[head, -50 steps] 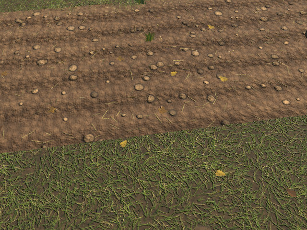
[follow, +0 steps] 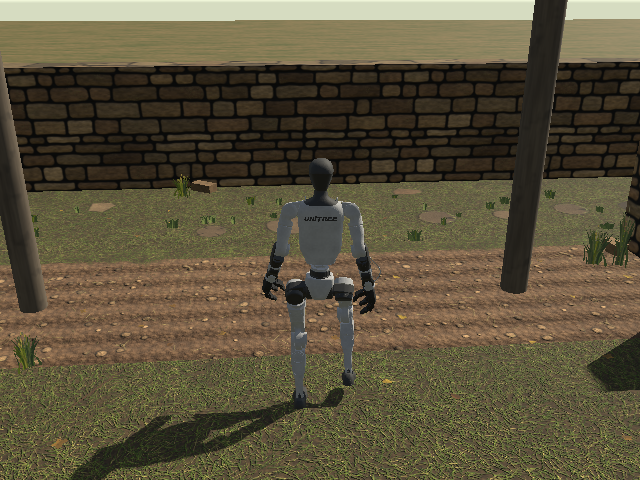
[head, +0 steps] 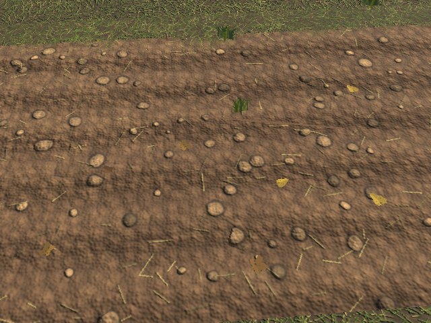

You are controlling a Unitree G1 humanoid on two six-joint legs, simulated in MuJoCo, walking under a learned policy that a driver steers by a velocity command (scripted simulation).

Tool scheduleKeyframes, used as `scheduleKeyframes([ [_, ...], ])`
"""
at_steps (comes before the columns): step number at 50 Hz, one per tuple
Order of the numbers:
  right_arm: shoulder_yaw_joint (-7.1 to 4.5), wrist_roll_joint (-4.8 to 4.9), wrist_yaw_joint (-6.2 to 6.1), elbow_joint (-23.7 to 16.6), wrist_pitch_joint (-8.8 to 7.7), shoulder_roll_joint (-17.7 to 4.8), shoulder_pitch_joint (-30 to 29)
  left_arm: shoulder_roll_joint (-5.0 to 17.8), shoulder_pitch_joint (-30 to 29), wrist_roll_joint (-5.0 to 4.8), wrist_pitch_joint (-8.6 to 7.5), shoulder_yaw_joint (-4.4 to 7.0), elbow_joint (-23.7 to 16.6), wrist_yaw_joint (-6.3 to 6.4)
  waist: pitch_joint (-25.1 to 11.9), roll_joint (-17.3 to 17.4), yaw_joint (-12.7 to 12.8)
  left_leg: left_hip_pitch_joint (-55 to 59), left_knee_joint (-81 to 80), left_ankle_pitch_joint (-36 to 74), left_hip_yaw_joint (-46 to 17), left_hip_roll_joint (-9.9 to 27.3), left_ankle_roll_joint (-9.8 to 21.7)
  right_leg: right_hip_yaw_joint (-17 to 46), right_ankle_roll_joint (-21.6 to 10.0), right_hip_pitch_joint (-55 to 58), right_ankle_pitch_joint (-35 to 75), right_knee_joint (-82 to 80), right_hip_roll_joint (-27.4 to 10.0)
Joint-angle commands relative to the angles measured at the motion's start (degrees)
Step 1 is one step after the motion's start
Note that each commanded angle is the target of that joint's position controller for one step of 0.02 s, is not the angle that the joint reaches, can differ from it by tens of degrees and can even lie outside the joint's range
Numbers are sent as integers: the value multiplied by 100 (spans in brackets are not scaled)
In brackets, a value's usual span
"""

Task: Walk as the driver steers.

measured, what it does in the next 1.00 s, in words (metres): walks ahead: right foot, then left foot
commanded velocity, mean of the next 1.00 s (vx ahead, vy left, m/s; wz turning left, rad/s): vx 0.26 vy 0.00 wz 0.22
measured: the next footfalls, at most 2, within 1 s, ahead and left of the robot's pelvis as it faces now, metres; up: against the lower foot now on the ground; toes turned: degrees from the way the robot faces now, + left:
right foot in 0.20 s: +0.29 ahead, -0.15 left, +0.00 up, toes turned -2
left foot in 0.70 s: +0.48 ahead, +0.04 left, +0.00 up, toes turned +5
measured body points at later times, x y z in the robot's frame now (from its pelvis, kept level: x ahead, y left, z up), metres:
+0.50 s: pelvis +0.27 -0.08 +0.01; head +0.30 -0.10 +0.46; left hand +0.30 +0.19 -0.11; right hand +0.42 -0.34 -0.12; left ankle +0.40 +0.10 -0.67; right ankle +0.25 -0.15 -0.74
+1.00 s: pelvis +0.38 -0.06 +0.00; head +0.43 -0.05 +0.45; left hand +0.49 +0.23 -0.11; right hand +0.57 -0.32 -0.11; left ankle +0.44 +0.04 -0.74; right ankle +0.46 -0.21 -0.70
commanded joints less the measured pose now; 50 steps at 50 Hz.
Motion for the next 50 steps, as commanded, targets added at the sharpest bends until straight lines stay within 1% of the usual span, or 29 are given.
scheduleKeyframes([
  [1,-224,77,-189,-573,-205,-967,-605,111,173,92,-99,21,-295,-112,-188,689,182,-1132,-1464,2260,-699,1193,1076,37,60,1851,1756,-2773,-42],
  [3,-347,212,-214,-449,-148,-1213,-340,143,-244,2,-29,3,-434,-180,-252,657,58,-252,-1550,2051,-918,1516,1086,53,2,1692,1764,-3342,43],
  [6,-393,305,-180,-278,-40,-1149,85,465,-989,28,-17,68,-653,-262,84,310,-204,580,-1339,1355,-1059,1671,905,-59,-304,1370,1490,-4002,151],
  [8,-400,250,-153,-226,44,-1175,183,593,-896,37,-36,134,-656,-304,25,342,-67,835,-967,1486,-995,1630,738,-188,-478,1796,1069,-4234,264],
  [9,-369,212,-139,-253,70,-1113,136,758,-405,60,-31,230,-514,-302,-264,303,191,812,-357,2142,-788,1403,610,-308,-595,2523,943,-4326,391],
  [10,-285,133,-132,-340,75,-897,75,1114,583,77,-33,381,-252,-274,-902,-11,578,198,1007,2161,-397,1021,397,99,-811,3959,1280,-4150,42],
  [11,-110,76,-93,-443,-35,-387,569,1757,1345,80,-22,540,-71,-274,-1686,-1335,572,-1997,3365,198,128,157,-40,2327,-1657,6221,508,-4533,-1297],
  [12,-156,55,-59,-425,-147,-637,428,1495,1756,44,-24,472,-7,-314,-2135,-1533,734,-2858,4291,-1775,-613,13,0,3954,-1879,6650,-410,-5333,-1597],
  [13,-279,180,-51,-501,-202,-1039,-17,1248,1246,53,-58,375,-121,-311,-1417,-1061,653,-3441,4673,-1446,-780,307,126,3420,-1633,6189,-848,-5456,-1489],
  [14,-282,193,-90,-603,-202,-1059,-419,1143,701,91,-65,321,-263,-312,-853,-628,505,-3415,4466,-909,-586,606,202,2715,-1492,5340,-424,-5557,-1306],
  [15,-301,109,-133,-602,-172,-1011,-544,1002,282,109,-70,280,-313,-327,-470,-353,291,-3117,4055,-512,-514,817,185,2188,-1444,4533,206,-5716,-1124],
  [17,-334,27,-182,-526,-24,-884,-400,736,-103,154,-115,208,-307,-360,-309,-416,-100,-2243,3557,-248,-508,959,95,1428,-1300,3639,2119,-5891,-818],
  [20,-326,6,-184,-489,56,-659,-332,813,17,126,-133,225,-115,-303,-470,-296,-290,-1964,2938,218,-398,818,-90,639,-1312,3580,4272,-5816,-688],
  [25,-216,48,-96,-637,108,-396,-1127,877,148,150,-51,219,181,-125,-413,-325,-83,-1271,1129,1794,-202,582,-107,-343,-965,3426,4316,-5859,-398],
  [27,-223,63,-46,-722,127,-483,-1389,953,223,150,-25,231,302,-83,-386,-357,19,-1177,867,1960,-222,506,-79,-396,-985,3661,4101,-5818,-500],
  [31,-269,18,64,-987,154,-677,-1701,1025,120,65,142,299,401,12,-220,-379,45,-1583,636,921,-151,481,93,-297,-1070,4388,4211,-5251,-839],
  [33,-313,21,128,-986,149,-736,-1417,1092,-23,0,235,337,336,78,-318,-361,-124,-1213,204,720,64,294,258,-353,-933,4513,4594,-4565,-789],
  [34,-393,16,131,-894,144,-881,-997,1136,-27,-15,265,354,294,103,-543,-201,-315,-523,-268,1367,88,157,420,-504,-714,4391,4645,-3894,-531],
  [35,-552,-30,68,-839,154,-1355,-469,1110,22,93,241,338,154,117,-1060,391,-431,794,-175,3654,-842,741,798,-760,-340,3543,3475,-2642,-91],
  [36,-628,-76,-33,-883,203,-1748,-251,684,240,261,169,197,-8,45,-1498,1558,-261,2469,-66,5875,-2708,2130,1968,-805,116,1461,-1050,-695,937],
  [37,-509,-68,-62,-921,235,-1432,-130,723,302,207,118,165,-29,-68,-2218,1383,-353,2797,-314,4995,-3412,2495,2413,237,129,995,-2472,299,1034],
  [38,-483,-39,-90,-1087,252,-1271,-515,879,43,36,127,213,-82,-111,-1779,959,-348,2359,-480,4112,-2994,2227,2171,453,118,637,-2149,525,778],
  [39,-456,30,-132,-1214,273,-1123,-877,905,-244,7,188,229,-121,-64,-1298,477,-293,1829,-612,3317,-2550,1923,1833,402,137,518,-1730,290,617],
  [40,-420,83,-157,-1282,316,-1018,-1072,952,-433,82,259,269,-153,11,-917,147,-228,1181,-737,2750,-2320,1726,1592,349,167,607,-1451,-188,497],
  [41,-411,93,-183,-1305,354,-989,-1142,967,-511,129,325,297,-216,67,-765,224,-119,684,-833,2327,-2194,1522,1450,319,168,916,-1298,-702,450],
  [42,-438,59,-194,-1329,403,-1054,-1151,838,-505,129,369,274,-247,85,-692,418,-58,408,-909,2043,-2130,1329,1353,218,182,1156,-1172,-1196,545],
  [44,-509,11,-242,-1383,455,-1219,-1070,653,-451,80,394,226,-231,112,-764,773,-52,282,-947,1900,-2105,1177,1284,122,231,1459,-1018,-1931,704],
  [47,-575,51,-313,-1496,509,-1359,-1083,670,-558,64,409,207,-242,95,-906,884,-94,54,-1000,1226,-2213,1076,1119,170,260,1919,-494,-2622,807],
  [50,-571,48,-342,-1559,567,-1326,-1076,751,-701,47,406,217,-305,39,-846,1017,-135,-12,-1051,538,-2515,1028,982,252,235,2153,-366,-3088,840],
])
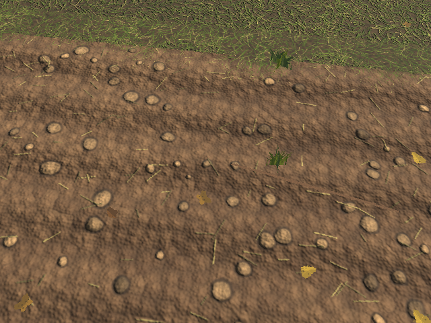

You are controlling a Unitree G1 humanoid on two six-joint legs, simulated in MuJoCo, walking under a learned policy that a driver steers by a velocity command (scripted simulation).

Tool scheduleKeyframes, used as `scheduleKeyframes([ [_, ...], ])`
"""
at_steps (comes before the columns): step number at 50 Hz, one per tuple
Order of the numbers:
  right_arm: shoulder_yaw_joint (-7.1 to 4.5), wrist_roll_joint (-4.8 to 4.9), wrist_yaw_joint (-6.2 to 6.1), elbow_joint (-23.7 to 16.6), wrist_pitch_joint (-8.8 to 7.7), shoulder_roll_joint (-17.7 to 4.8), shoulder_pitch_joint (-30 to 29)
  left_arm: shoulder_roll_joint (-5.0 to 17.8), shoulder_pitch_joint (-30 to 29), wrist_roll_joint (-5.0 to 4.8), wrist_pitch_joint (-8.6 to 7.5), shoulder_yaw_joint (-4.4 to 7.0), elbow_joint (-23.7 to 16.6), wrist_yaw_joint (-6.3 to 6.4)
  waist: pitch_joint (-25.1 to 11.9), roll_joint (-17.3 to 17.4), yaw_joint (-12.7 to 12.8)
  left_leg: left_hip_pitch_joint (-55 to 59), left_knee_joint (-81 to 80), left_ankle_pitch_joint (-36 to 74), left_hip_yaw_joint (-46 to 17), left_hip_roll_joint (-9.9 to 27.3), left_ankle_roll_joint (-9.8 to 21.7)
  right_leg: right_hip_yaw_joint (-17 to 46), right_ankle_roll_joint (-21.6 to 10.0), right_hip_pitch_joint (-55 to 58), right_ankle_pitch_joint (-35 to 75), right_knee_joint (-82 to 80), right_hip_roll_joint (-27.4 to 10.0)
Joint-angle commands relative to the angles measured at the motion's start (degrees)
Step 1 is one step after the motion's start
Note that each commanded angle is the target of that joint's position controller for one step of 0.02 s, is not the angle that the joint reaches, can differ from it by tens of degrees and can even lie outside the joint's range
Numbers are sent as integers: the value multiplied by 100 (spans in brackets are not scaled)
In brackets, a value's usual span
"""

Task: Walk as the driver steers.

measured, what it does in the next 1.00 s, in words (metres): walks ahead, turning left: right foot, then left foot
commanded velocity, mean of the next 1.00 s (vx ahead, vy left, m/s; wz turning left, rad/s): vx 0.37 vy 0.00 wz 0.43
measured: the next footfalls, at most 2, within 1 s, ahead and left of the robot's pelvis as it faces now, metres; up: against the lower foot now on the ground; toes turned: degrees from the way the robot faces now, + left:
right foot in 0.10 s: +0.08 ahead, -0.14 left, +0.00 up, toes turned +10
left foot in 0.64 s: +0.21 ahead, +0.21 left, +0.00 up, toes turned +26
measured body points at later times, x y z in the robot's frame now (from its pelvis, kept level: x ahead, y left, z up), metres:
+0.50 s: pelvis +0.09 +0.00 +0.01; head +0.11 -0.01 +0.46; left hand +0.02 +0.28 -0.11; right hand +0.35 -0.19 -0.09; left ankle +0.15 +0.20 -0.68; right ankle +0.04 -0.15 -0.74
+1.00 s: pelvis +0.30 +0.17 +0.00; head +0.31 +0.19 +0.45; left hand +0.35 +0.48 -0.10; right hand +0.46 -0.05 -0.11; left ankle +0.17 +0.19 -0.74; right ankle +0.56 +0.12 -0.68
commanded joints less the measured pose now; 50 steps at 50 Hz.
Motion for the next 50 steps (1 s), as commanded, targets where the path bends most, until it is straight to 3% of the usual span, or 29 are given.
scheduleKeyframes([
  [1,-210,0,-62,-487,-19,-898,-208,523,284,-24,-48,120,-228,-39,-1059,911,177,753,-770,-487,-1689,1299,870,-165,-18,623,181,-446,192],
  [2,-207,5,-72,-510,-4,-891,-203,543,315,-35,-72,124,-228,-66,-1031,948,196,798,-729,-499,-1796,1291,832,-158,-53,731,195,-705,194],
  [4,-175,63,-97,-584,41,-835,-278,591,729,-67,-132,164,-128,-147,-1087,898,454,467,-640,-1708,-1819,1062,615,-315,-223,1579,594,-1765,157],
  [5,-133,75,-103,-614,53,-717,-229,745,1003,-48,-134,228,-50,-157,-1037,717,560,-158,-330,-2373,-1643,786,371,-187,-396,2313,529,-2236,-194],
  [6,-55,101,-84,-715,37,-386,-201,1201,1297,105,-122,334,-46,-122,-1091,-387,544,-1299,1078,-2998,-840,202,54,1099,-933,3081,-468,-2658,-1434],
  [7,-74,136,-39,-949,-96,-419,-340,1493,1191,334,-157,404,-111,-156,-730,-1581,486,-2277,2230,-2721,-246,-184,3,2832,-1577,2716,-1407,-3401,-2349],
  [8,-182,80,7,-891,-194,-839,-297,1228,708,345,-233,343,-328,-128,-486,-1276,308,-2383,2854,-2209,-413,253,-35,2744,-1641,2491,-1515,-3429,-2403],
  [9,-250,52,44,-740,-210,-978,-94,958,472,199,-273,289,-410,-75,-409,-1065,196,-2352,3129,-1767,-290,337,-101,2146,-1389,2464,-1278,-3394,-2093],
  [10,-263,16,46,-578,-186,-913,131,819,411,72,-287,251,-452,-42,-445,-938,144,-2305,3417,-1493,-122,409,-201,1696,-1153,2594,-1038,-3342,-1817],
  [11,-237,-4,82,-533,-182,-772,192,771,522,14,-293,230,-408,-26,-337,-873,202,-2353,3732,-1240,3,472,-284,1382,-1079,2573,-779,-3390,-1728],
  [13,-192,44,158,-568,-218,-550,68,729,848,62,-351,203,-326,-38,-207,-778,345,-2338,4071,-854,230,583,-352,785,-1032,2472,-364,-3529,-1564],
  [16,-152,84,199,-719,-282,-438,-241,791,1306,100,-428,225,-207,-85,-27,-794,575,-2586,3801,-472,295,749,-449,334,-1125,2707,-108,-3669,-1564],
  [20,-96,85,267,-929,-318,-363,-596,1002,1516,78,-456,293,-159,-110,118,-829,709,-2444,2799,-126,414,925,-527,-148,-1195,2894,352,-3750,-1718],
  [24,-3,76,407,-1122,-329,-240,-944,1164,1627,7,-455,371,-115,-161,266,-802,809,-1798,1890,-176,817,1020,-401,-761,-1168,2738,764,-3679,-1791],
  [27,16,99,489,-1220,-303,-269,-1048,1264,1689,-102,-411,432,-61,-225,362,-797,774,-1331,1479,-665,1053,1004,-132,-1008,-1117,2764,918,-3485,-1920],
  [29,-32,83,520,-1217,-286,-390,-832,1384,1598,-170,-352,472,-55,-244,263,-827,535,-736,1214,-1043,1299,802,132,-1192,-1050,2780,1999,-3030,-2000],
  [30,-117,72,519,-1083,-282,-501,-325,1425,1460,-200,-323,476,-81,-236,-35,-750,178,104,863,-868,1527,533,289,-1480,-928,2647,3225,-2304,-1895],
  [31,-315,91,481,-769,-262,-840,631,1266,1559,-180,-316,412,-86,-227,-663,-429,-241,1563,636,-659,1590,226,491,-1867,-738,2269,4136,-966,-1587],
  [32,-501,137,362,-535,-228,-1319,1721,957,1643,18,-339,267,-188,-232,-1353,407,-675,3448,491,-996,146,1068,869,-1955,-417,740,2562,1038,-1336],
  [33,-493,163,331,-626,-315,-1944,1562,247,1803,187,-523,20,-633,-276,-1842,1949,-129,4630,-429,-2094,-3139,2479,1876,-1257,-108,-1526,-1454,2839,-232],
  [34,-336,88,352,-653,-409,-1399,1727,849,1296,-114,-711,137,-592,-319,-1972,1075,-530,4475,-1048,-2372,-3525,2691,1901,-363,-187,-2051,-1137,3426,-316],
  [35,-233,47,363,-580,-484,-1097,1486,1058,995,-255,-781,192,-688,-333,-1283,919,-450,3999,-929,-1769,-2635,2523,1617,-435,-358,-2373,-606,3392,-599],
  [36,-157,56,362,-626,-513,-899,1102,1017,975,-148,-802,178,-615,-293,-961,531,-245,3223,-857,-1208,-1892,2259,1391,-444,-444,-2068,-106,3018,-868],
  [37,-83,25,360,-692,-518,-708,673,990,1007,-14,-781,196,-537,-268,-671,402,-16,2484,-933,-621,-1336,1988,1246,-415,-430,-1649,270,2573,-1030],
  [38,-31,-42,350,-748,-534,-579,447,955,1146,9,-721,203,-496,-293,-558,495,187,2030,-1088,-109,-1001,1808,1182,-379,-434,-1274,546,2358,-1122],
  [40,-32,-47,317,-709,-603,-607,390,808,1305,26,-593,185,-448,-335,-514,416,358,1719,-1285,816,-619,1726,1223,-463,-337,-1062,847,2078,-1074],
  [42,-38,-33,280,-597,-663,-668,493,695,1139,32,-503,149,-498,-343,-332,278,361,1653,-1414,1457,-164,1673,1171,-516,-230,-1254,1341,1594,-1035],
  [46,-1,-59,197,-383,-695,-679,739,466,465,-37,-522,33,-684,-438,-33,308,103,1532,-1600,1506,620,1408,776,-669,-327,-1009,2836,-67,-783],
  [50,-25,-47,163,-121,-705,-795,1150,409,-220,-136,-528,-33,-947,-592,290,196,-180,2118,-1759,1261,862,1678,602,-652,-565,-1094,3168,-987,-510],
])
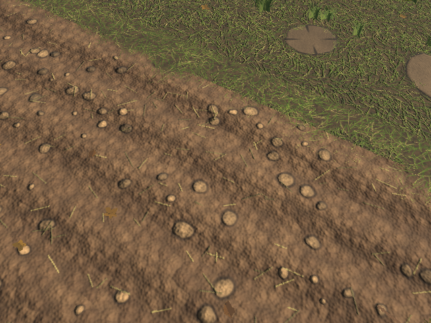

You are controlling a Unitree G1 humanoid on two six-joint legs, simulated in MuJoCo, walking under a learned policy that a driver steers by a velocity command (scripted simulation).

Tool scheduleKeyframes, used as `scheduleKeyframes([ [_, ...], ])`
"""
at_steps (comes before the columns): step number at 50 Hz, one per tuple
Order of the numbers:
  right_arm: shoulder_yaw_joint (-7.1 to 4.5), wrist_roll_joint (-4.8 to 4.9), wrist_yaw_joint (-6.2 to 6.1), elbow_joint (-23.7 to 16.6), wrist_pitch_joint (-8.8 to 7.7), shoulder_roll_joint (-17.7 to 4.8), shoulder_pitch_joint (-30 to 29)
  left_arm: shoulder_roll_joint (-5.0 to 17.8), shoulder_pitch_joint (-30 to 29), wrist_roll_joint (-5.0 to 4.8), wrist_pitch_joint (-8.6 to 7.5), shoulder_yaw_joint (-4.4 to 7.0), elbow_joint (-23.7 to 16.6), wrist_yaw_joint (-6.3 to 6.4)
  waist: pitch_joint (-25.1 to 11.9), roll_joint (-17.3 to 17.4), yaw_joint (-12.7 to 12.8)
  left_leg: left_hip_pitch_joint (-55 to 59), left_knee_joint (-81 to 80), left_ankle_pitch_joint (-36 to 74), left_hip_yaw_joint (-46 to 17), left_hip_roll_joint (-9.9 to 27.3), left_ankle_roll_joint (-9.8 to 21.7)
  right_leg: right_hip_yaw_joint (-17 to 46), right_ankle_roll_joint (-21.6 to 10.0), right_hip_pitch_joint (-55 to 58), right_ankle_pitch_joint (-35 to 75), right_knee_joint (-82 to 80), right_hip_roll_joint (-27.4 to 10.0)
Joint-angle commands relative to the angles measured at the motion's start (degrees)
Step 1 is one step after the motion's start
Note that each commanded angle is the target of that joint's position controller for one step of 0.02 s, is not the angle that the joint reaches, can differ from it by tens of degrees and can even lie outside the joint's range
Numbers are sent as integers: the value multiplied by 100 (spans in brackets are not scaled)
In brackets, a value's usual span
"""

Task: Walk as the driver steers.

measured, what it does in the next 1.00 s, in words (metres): walks ahead, turning right: right foot, then left foot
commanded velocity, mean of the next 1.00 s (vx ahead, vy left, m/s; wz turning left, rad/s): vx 0.50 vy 0.00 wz -0.51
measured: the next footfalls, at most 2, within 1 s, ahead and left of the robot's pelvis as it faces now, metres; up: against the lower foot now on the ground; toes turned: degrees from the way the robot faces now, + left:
right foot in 0.16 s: +0.29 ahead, -0.11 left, +0.00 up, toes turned -6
left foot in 0.62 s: +0.59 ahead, +0.05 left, +0.00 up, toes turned -25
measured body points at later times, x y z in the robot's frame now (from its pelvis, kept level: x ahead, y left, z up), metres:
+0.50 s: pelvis +0.31 -0.03 +0.00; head +0.34 -0.05 +0.45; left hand +0.46 +0.23 -0.10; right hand +0.45 -0.32 -0.08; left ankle +0.52 +0.11 -0.69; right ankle +0.25 -0.10 -0.74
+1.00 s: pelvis +0.57 -0.08 +0.00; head +0.60 -0.09 +0.45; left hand +0.89 +0.00 -0.08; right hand +0.42 -0.33 -0.12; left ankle +0.55 +0.07 -0.74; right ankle +0.62 -0.29 -0.69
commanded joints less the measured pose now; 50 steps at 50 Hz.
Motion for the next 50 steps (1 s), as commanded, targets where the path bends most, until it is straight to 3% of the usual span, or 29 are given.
scheduleKeyframes([
  [1,-244,15,-55,-133,-59,-947,184,271,-835,-53,-82,2,-619,-129,498,486,-195,-149,-344,2462,-114,1702,405,15,-184,61,192,-557,205],
  [3,-256,16,-82,-82,11,-971,220,275,-975,-29,-95,-2,-759,-221,466,479,-176,358,-38,3139,-8,1848,365,-73,-307,-36,-227,-735,343],
  [6,-306,-11,-196,-157,135,-1180,108,513,-478,25,-51,105,-782,-266,-146,845,178,881,1189,6227,197,1862,183,-541,-582,774,-1257,-588,842],
  [7,-317,-31,-232,-202,194,-1264,41,740,118,33,-23,211,-684,-239,-513,939,496,827,2078,6896,264,1799,122,-634,-718,1503,-1507,-581,1038],
  [8,-305,-13,-264,-274,211,-1297,-118,1008,964,36,-8,339,-546,-168,-931,798,996,60,3381,6476,423,1637,-38,-378,-953,2935,-1068,-912,983],
  [9,-165,-120,-239,-505,102,-879,302,1579,1752,112,34,498,-496,-74,-1833,-244,1009,-2190,5717,3806,444,1024,-404,1816,-1811,5447,-850,-674,-403],
  [10,13,-161,-96,-506,-87,-489,549,1437,1724,-14,19,439,-478,-74,-2550,-969,767,-3918,7223,-1655,-493,-89,-652,4633,-2661,6754,-1495,-1562,-1392],
  [11,-104,66,34,-654,-278,-973,20,1106,1661,-10,57,354,-485,-23,-2181,-413,989,-4557,7425,-1411,-1165,320,-483,4257,-2275,6589,-2307,-1882,-1159],
  [12,-80,206,80,-844,-375,-1000,-463,947,1337,12,73,310,-566,18,-1333,-3,898,-4733,7007,-979,-1074,611,-388,3489,-2000,5708,-2406,-2031,-988],
  [13,-66,125,62,-904,-416,-926,-688,850,967,29,78,272,-642,26,-637,552,627,-4609,6375,-741,-918,805,-367,2975,-1847,4636,-1925,-2203,-759],
  [14,-119,2,20,-893,-378,-967,-678,716,708,73,65,220,-730,38,-356,616,406,-4244,5911,-573,-861,978,-410,2583,-1763,3919,-1344,-2336,-570],
  [15,-132,-40,11,-903,-309,-939,-547,695,565,123,70,204,-823,52,-236,428,230,-3921,5740,-511,-833,1032,-476,2424,-1782,3389,-1033,-2478,-429],
  [18,-78,-108,-56,-932,-143,-746,-436,813,519,90,51,243,-819,118,-142,175,89,-3617,4851,-193,-597,1097,-773,1840,-1786,2531,-339,-2622,-195],
  [22,42,-102,-52,-1132,-153,-485,-1347,982,818,-1,135,305,-697,228,-120,-18,470,-3021,2952,1583,-436,787,-941,1295,-1348,2063,-816,-2425,290],
  [24,23,-7,-8,-1204,-188,-546,-1671,1000,1084,-21,193,312,-616,245,-207,-127,645,-2801,2420,1975,-474,597,-965,1525,-1241,2251,-1253,-2271,231],
  [27,-78,63,56,-1270,-257,-775,-1808,937,1259,-46,254,305,-579,256,-250,-261,634,-2721,1869,1568,-699,526,-841,2139,-1112,2858,-1791,-1784,20],
  [29,-176,92,75,-1203,-314,-903,-1478,893,1157,-14,279,304,-619,260,-281,-423,374,-2270,1628,1174,-677,518,-625,2427,-964,3011,-1851,-1365,-44],
  [30,-249,67,53,-1108,-339,-1003,-1056,730,1136,7,274,255,-654,254,-443,-430,145,-1629,1467,1111,-641,597,-453,2346,-801,2898,-1793,-960,127],
  [31,-343,-40,2,-1062,-370,-1272,-332,383,1116,50,238,134,-745,229,-1024,-45,-202,-422,1518,802,-1330,1380,-81,1948,-570,2412,-2084,320,427],
  [32,-477,-159,-20,-900,-298,-1803,320,11,1810,-43,179,9,-909,228,-1833,1626,-48,1524,1153,-305,-3694,2738,845,1020,-148,604,-3823,2244,1223],
  [33,-444,-23,28,-820,-247,-1517,483,466,1874,-113,163,59,-893,241,-1746,1980,-115,1624,734,-1737,-4986,3095,1042,938,-32,-389,-4236,3305,856],
  [34,-336,1,7,-905,-217,-1119,246,869,1390,-101,195,174,-887,248,-1026,1317,-279,1056,622,-1934,-4240,2818,797,968,18,-646,-3694,3709,623],
  [35,-277,-32,-11,-927,-173,-969,-1,896,992,-27,230,199,-965,256,-589,916,-255,443,626,-1233,-3382,2558,597,772,53,-572,-3261,3730,447],
  [36,-225,-56,-17,-900,-145,-833,-210,836,764,32,233,211,-1051,240,-257,808,-168,-105,520,-505,-2759,2307,534,750,66,-453,-2946,3492,306],
  [37,-183,-85,-32,-870,-143,-727,-330,756,729,11,249,228,-1095,205,-107,941,-33,-473,387,-22,-2285,2131,477,736,65,-233,-2749,3312,157],
  [39,-173,-53,-33,-775,-172,-656,-402,554,796,-48,309,202,-1099,159,-20,1072,86,-811,135,441,-1668,1972,487,593,84,16,-2627,3053,46],
  [43,-274,-47,-37,-527,-202,-935,-334,348,440,9,369,131,-1227,135,74,792,91,-746,-111,1362,-934,2111,646,535,201,-209,-2089,2250,-57],
  [47,-302,-12,-60,-349,-138,-1092,-316,254,-120,-6,311,76,-1304,13,175,714,-86,-576,-114,1778,-105,1972,467,262,137,41,-1002,982,-11],
  [50,-333,57,-62,-187,-76,-1229,-102,210,-610,-27,286,49,-1455,-93,334,681,-244,-314,-76,1850,232,2037,353,-16,1,240,-864,280,78],
])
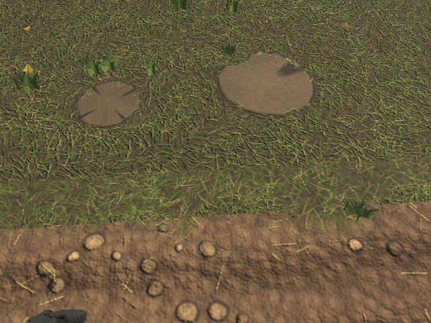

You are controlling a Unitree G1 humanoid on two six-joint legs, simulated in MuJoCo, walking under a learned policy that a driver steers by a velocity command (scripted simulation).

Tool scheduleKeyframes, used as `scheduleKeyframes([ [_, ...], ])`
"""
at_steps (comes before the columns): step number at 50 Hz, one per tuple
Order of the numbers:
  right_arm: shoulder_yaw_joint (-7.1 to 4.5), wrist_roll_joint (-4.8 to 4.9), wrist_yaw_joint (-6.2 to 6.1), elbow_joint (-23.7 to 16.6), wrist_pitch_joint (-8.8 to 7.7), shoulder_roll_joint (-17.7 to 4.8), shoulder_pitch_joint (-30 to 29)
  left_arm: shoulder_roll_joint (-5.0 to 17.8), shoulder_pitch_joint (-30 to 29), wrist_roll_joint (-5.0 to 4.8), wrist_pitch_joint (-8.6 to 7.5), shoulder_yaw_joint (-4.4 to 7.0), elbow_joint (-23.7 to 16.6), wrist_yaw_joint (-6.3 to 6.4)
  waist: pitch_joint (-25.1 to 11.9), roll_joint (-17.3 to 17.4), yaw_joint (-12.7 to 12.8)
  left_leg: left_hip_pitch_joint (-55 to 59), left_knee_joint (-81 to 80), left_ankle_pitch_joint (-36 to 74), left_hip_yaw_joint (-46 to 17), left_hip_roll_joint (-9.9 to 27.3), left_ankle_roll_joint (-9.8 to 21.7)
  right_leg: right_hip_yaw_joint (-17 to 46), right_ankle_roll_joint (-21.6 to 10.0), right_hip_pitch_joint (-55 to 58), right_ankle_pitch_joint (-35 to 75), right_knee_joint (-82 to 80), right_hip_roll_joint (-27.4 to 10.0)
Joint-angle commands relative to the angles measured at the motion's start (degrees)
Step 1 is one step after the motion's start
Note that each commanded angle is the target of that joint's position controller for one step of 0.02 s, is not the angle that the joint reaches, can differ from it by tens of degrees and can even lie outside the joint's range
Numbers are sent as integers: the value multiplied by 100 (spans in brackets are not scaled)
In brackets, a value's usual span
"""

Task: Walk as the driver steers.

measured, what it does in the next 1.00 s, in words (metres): walks ahead, turning right: right foot, then left foot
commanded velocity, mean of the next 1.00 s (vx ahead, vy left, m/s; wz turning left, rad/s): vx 0.32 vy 0.00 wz -0.36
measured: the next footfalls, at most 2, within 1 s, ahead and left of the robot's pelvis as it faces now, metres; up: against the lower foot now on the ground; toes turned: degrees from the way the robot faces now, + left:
right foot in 0.14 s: +0.24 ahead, -0.13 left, +0.00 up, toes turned -7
left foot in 0.60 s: +0.56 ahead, +0.00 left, +0.00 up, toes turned -20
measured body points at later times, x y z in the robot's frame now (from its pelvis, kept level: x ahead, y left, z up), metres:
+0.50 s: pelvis +0.28 -0.06 +0.00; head +0.31 -0.08 +0.45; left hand +0.42 +0.21 -0.10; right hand +0.43 -0.35 -0.08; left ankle +0.51 +0.06 -0.69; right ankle +0.21 -0.13 -0.74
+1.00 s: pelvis +0.43 -0.07 -0.01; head +0.44 -0.09 +0.44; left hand +0.63 +0.14 -0.12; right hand +0.47 -0.35 -0.13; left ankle +0.52 +0.02 -0.74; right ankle +0.40 -0.21 -0.74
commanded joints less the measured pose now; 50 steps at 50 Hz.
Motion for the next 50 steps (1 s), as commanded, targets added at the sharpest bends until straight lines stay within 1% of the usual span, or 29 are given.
scheduleKeyframes([
  [1,-246,83,-18,-273,-28,-1051,-195,158,-694,-28,-100,1,-588,-116,263,633,36,64,-490,2152,-429,1517,803,-266,-157,83,135,-610,58],
  [4,-319,164,-42,-224,67,-1274,-205,377,-572,13,-74,111,-664,-166,76,796,283,439,251,4270,-90,1584,641,-651,-483,727,-637,-910,427],
  [6,-334,206,-93,-252,140,-1342,-298,779,725,24,-29,361,-358,-113,-661,756,1067,110,2046,5531,226,1378,433,-890,-841,2565,-528,-1361,916],
  [7,-245,103,-117,-342,112,-1122,-226,1159,1747,-1,26,550,-108,-4,-1173,358,1513,-1217,3666,4199,225,1171,202,-161,-1115,4366,-339,-1411,616],
  [8,51,-166,-19,-714,-23,-243,349,1897,1575,-53,-13,627,-148,52,-1670,-1367,757,-3889,5819,-1440,-137,72,-157,3109,-2179,6321,-984,-1783,-1011],
  [9,14,27,62,-790,-244,-679,-215,1465,1863,-22,-96,496,-310,31,-2574,-802,1243,-4503,6510,-1741,-1466,-97,-105,4650,-2476,6594,-2035,-2738,-1412],
  [10,-71,250,98,-959,-339,-966,-821,1153,1673,39,-177,394,-207,11,-1673,-460,1308,-4947,6438,-1143,-1494,165,-4,3834,-2141,6023,-1709,-2885,-1244],
  [11,-24,201,69,-986,-389,-873,-923,1011,1348,26,-217,344,-203,21,-1120,-67,1057,-4758,5936,-633,-1460,393,47,3159,-1950,5137,-1192,-2887,-1003],
  [12,-38,47,28,-913,-385,-865,-903,845,948,40,-221,283,-257,34,-769,141,792,-4365,5459,-372,-1451,559,0,2616,-1803,4310,-533,-2906,-779],
  [14,-86,-48,33,-858,-257,-895,-714,712,581,138,-233,220,-348,69,-564,-17,451,-3678,4993,-121,-1470,676,-94,2145,-1762,3349,233,-3139,-526],
  [16,-47,-92,31,-838,-152,-722,-726,749,608,103,-265,229,-252,125,-451,19,387,-3517,4534,53,-1334,624,-256,1805,-1796,2856,722,-3237,-418],
  [21,123,-81,98,-1036,-139,-334,-1742,865,972,42,-223,256,26,268,-189,-125,760,-3095,2387,1968,-1190,292,-401,1123,-1398,2363,262,-3204,40],
  [23,130,-63,157,-1116,-184,-346,-2091,877,1242,42,-200,253,202,286,-115,-160,935,-2776,1883,2489,-1123,102,-350,1124,-1267,2379,577,-3034,16],
  [26,52,-83,225,-1168,-240,-517,-2153,787,1483,42,-130,223,401,320,-232,-271,958,-2699,1413,2364,-1224,-15,-121,1400,-1083,3038,1047,-2408,-167],
  [29,-40,-155,223,-1010,-285,-618,-1529,656,1223,75,-72,186,394,345,-474,-373,551,-1905,874,2476,-1097,-57,215,1495,-783,3334,1699,-1482,-14],
  [30,-89,-239,191,-992,-319,-855,-1154,470,1240,135,-88,126,302,341,-940,-104,418,-916,1051,4167,-1408,440,441,1322,-533,3040,1325,-688,335],
  [31,-124,-383,155,-975,-287,-1123,-703,231,1936,140,-128,23,350,337,-1821,941,501,1003,1492,6019,-2690,1698,1312,1041,-115,1757,-758,912,839],
  [32,-74,-207,187,-768,-170,-766,-346,360,2468,104,-114,1,533,313,-2606,1853,454,1643,1337,5840,-3937,2442,1997,864,189,1173,-3739,2163,1071],
  [33,-16,-23,219,-799,-76,-620,-444,778,2284,32,-46,108,557,298,-2307,1254,401,1211,1054,4194,-4071,2294,1880,1072,274,878,-3720,2581,847],
  [34,13,-11,202,-848,5,-545,-784,834,1718,-4,58,139,481,329,-1651,848,381,604,831,2995,-3671,2031,1618,860,358,641,-3395,2745,671],
  [36,158,-92,188,-897,89,-271,-1515,683,1198,90,270,136,366,396,-767,711,622,-894,341,1871,-2954,1575,1308,614,389,925,-2944,1848,289],
  [37,134,-126,186,-872,137,-346,-1707,488,1266,102,331,89,391,415,-560,918,751,-1477,152,1665,-2566,1276,1157,413,394,1392,-2791,1162,256],
  [40,82,-142,143,-759,185,-438,-1699,166,1402,171,287,-12,556,430,-794,1150,742,-1744,169,2258,-1982,1014,1203,100,367,2371,-2168,-144,346],
  [43,112,-25,112,-658,249,-417,-1710,165,1414,190,275,-5,689,380,-957,958,829,-1839,279,1077,-1881,991,1105,-50,202,3206,-786,-1415,428],
  [45,222,-62,141,-528,252,-164,-1500,318,1077,333,288,3,536,373,-679,687,752,-2296,288,-605,-1812,704,566,346,-40,3546,-407,-1926,131],
  [46,215,-129,162,-507,253,-209,-1328,673,824,318,301,66,414,403,-372,215,497,-2381,437,-1110,-1538,363,287,669,-254,3158,-936,-2070,-151],
  [47,204,-133,153,-497,272,-224,-1336,662,755,273,290,89,522,392,-188,-234,426,-1908,596,-789,-1209,131,121,603,-372,2369,-2129,-2162,-19],
  [48,199,-133,129,-474,284,-269,-1410,429,666,280,243,32,501,377,-33,-233,496,-1700,780,-497,-1189,113,65,533,-317,2107,-2394,-2270,96],
  [50,199,-98,85,-373,296,-232,-1305,300,612,290,141,-8,535,371,-15,-263,471,-1593,948,-23,-1175,137,145,477,-152,2134,-1775,-2224,138],
])
Velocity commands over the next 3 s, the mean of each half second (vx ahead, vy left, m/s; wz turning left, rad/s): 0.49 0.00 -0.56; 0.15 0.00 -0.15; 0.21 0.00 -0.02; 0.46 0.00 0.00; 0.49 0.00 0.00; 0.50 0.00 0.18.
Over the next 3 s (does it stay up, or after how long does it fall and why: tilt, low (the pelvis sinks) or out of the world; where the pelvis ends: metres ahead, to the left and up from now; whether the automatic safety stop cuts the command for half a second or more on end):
stays up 1.29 -0.43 0.00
